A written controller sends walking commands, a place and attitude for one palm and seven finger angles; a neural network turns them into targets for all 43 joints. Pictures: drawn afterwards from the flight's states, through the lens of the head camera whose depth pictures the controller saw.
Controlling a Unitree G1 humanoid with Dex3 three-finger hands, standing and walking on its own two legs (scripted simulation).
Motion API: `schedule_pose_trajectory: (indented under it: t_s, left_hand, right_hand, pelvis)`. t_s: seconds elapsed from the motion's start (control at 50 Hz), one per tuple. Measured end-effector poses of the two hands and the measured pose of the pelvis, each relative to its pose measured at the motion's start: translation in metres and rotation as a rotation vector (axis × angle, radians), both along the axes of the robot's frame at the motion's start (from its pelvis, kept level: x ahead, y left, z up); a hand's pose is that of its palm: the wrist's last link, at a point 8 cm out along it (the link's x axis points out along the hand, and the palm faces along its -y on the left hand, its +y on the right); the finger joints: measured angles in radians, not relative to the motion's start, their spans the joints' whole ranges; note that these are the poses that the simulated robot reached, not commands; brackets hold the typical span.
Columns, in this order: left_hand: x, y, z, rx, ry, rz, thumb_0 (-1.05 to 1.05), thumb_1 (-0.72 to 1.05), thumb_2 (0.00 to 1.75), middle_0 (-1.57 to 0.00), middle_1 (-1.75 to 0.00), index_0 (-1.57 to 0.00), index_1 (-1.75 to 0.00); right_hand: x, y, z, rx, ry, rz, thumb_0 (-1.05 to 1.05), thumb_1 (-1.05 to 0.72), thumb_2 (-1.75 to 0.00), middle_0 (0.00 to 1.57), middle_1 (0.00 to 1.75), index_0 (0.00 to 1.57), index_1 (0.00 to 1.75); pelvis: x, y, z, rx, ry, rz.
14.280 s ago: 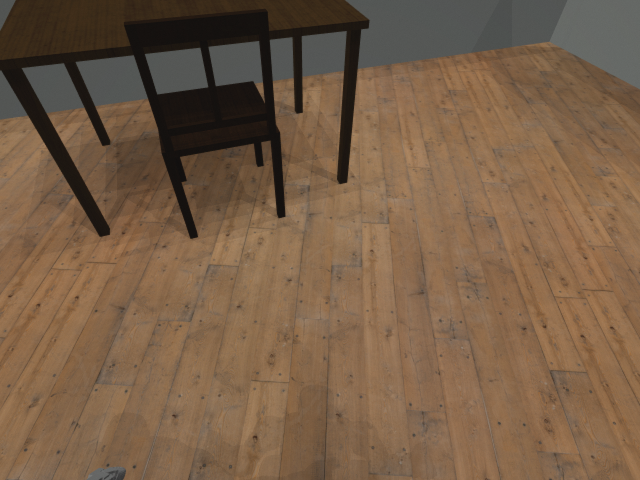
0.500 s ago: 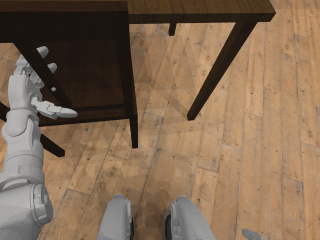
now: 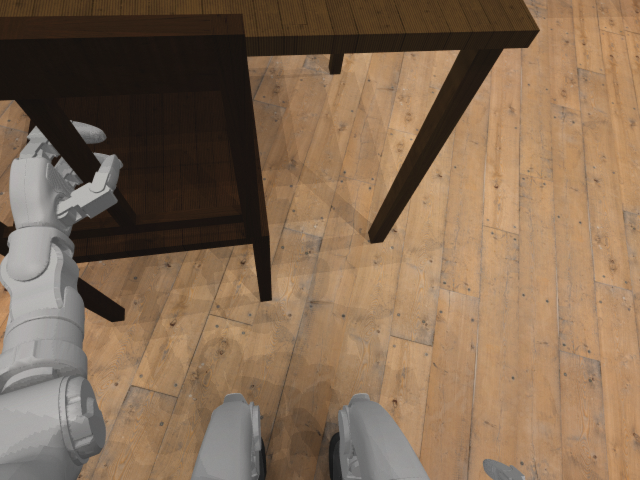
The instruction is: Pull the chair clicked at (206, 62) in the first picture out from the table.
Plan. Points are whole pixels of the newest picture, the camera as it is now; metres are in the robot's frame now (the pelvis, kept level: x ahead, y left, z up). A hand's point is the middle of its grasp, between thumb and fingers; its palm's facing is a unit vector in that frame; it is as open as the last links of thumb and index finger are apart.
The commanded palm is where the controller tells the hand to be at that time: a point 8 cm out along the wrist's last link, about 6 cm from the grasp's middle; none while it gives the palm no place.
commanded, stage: hook a spindle and tug to test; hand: left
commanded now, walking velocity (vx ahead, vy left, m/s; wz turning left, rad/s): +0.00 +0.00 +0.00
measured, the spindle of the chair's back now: (90, 171) +0.49 +0.27 +0.01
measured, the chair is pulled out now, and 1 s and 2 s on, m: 0.00 0.03 0.20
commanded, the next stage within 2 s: step backward, pulling the chair out in 0.64 s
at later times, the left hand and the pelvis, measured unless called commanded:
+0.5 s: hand (104, 192) +0.45 +0.24 +0.03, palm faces +0.15 -0.99 -0.02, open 5.5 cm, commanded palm +0.40 +0.27 +0.03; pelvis +0.02 +0.01 +0.01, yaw +0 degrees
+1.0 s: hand (109, 196) +0.43 +0.22 +0.04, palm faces +0.28 -0.96 -0.09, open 5.3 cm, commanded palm +0.40 +0.26 +0.04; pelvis +0.04 +0.01 +0.09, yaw +2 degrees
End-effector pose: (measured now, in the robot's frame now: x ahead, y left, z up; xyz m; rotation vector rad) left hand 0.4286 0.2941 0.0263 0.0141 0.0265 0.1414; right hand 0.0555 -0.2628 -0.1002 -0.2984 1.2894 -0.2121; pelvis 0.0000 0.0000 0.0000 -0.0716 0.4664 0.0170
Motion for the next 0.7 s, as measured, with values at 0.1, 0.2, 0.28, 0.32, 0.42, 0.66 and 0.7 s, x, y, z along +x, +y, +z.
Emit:
schedule_pose_trajectory:
  t_s: [0.1,0.2,0.28,0.32,0.42,0.66,0.7]
  left_hand:
    - [0.000,-0.001,0.000,-0.005,-0.002,0.002,0.01,0.70,0.81,-0.43,-1.38,-0.44,-1.42]
    - [-0.001,-0.002,0.000,-0.008,0.004,0.011,0.01,0.71,0.80,-0.41,-1.40,-0.42,-1.43]
    - [-0.002,-0.003,0.001,-0.006,0.010,0.013,0.01,0.72,0.79,-0.40,-1.40,-0.41,-1.44]
    - [-0.003,-0.003,0.001,-0.004,0.012,0.013,0.01,0.72,0.79,-0.39,-1.40,-0.40,-1.45]
    - [-0.006,-0.004,0.001,-0.002,0.016,0.009,0.01,0.73,0.78,-0.39,-1.40,-0.39,-1.45]
    - [-0.022,-0.007,0.002,0.001,0.023,0.001,0.01,0.73,0.77,-0.38,-1.39,-0.39,-1.45]
    - [-0.025,-0.007,0.002,0.002,0.022,-0.002,0.01,0.73,0.77,-0.38,-1.39,-0.39,-1.45]
  right_hand:
    - [0.004,0.000,0.000,0.000,-0.001,0.004,0.01,-0.91,-0.90,0.21,0.30,0.20,0.30]
    - [0.009,0.003,0.002,0.011,-0.010,-0.002,0.01,-0.91,-0.90,0.21,0.30,0.20,0.30]
    - [0.014,0.005,0.004,0.020,-0.019,-0.004,0.01,-0.91,-0.90,0.21,0.30,0.20,0.30]
    - [0.017,0.006,0.005,0.025,-0.022,-0.006,0.01,-0.91,-0.90,0.21,0.30,0.20,0.30]
    - [0.024,0.009,0.008,0.033,-0.032,-0.006,0.01,-0.91,-0.90,0.21,0.30,0.20,0.30]
    - [0.049,0.012,0.013,0.048,-0.083,0.010,0.01,-0.91,-0.90,0.21,0.30,0.20,0.30]
    - [0.053,0.013,0.013,0.048,-0.095,0.015,0.01,-0.91,-0.90,0.21,0.30,0.20,0.30]
  pelvis:
    - [0.002,0.001,0.001,0.001,0.003,0.000]
    - [0.005,0.002,0.003,0.003,0.003,-0.004]
    - [0.009,0.003,0.006,0.003,0.003,-0.006]
    - [0.011,0.003,0.007,0.004,0.003,-0.007]
    - [0.016,0.005,0.010,0.005,0.002,-0.009]
    - [0.026,0.006,0.016,0.008,-0.001,-0.009]
    - [0.027,0.006,0.016,0.009,-0.003,-0.009]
